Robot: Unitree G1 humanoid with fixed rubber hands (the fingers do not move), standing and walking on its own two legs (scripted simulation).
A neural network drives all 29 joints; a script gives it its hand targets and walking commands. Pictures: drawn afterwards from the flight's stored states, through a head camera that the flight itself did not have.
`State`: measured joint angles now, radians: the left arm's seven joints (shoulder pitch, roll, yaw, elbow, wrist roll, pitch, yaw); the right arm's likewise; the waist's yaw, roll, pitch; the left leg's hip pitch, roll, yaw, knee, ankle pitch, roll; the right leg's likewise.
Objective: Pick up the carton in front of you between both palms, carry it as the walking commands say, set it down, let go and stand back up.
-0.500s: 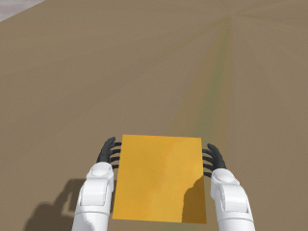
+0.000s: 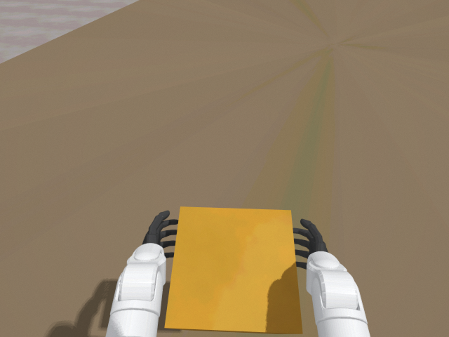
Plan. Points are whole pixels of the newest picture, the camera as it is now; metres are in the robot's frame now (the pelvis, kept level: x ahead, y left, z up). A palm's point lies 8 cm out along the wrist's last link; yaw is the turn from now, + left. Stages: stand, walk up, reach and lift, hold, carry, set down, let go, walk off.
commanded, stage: carry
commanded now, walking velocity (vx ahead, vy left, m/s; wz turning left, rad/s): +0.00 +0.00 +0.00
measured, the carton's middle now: (232, 276) +0.30 +0.00 -0.07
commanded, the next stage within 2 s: hold in 1.02 s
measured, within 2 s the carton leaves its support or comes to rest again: neither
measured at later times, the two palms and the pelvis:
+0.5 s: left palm (147, 269) +0.25 +0.15 +0.04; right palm (322, 279) +0.24 -0.15 +0.04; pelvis -0.04 +0.00 +0.00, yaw +0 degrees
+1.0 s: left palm (142, 275) +0.24 +0.16 +0.04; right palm (319, 284) +0.23 -0.14 +0.03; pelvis -0.05 +0.01 +0.00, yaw +0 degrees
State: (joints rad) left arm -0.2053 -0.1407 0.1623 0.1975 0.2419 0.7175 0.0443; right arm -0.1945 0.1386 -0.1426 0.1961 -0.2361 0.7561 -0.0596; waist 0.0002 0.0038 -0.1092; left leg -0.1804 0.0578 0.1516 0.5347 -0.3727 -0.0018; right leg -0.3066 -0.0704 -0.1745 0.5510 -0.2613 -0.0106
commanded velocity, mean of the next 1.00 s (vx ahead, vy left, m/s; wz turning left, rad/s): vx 0.00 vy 0.00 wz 0.00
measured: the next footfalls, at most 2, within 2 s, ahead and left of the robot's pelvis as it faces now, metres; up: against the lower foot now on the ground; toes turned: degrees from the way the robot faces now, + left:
none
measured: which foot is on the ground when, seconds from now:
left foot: down 0.00-1.00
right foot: down 0.00-1.00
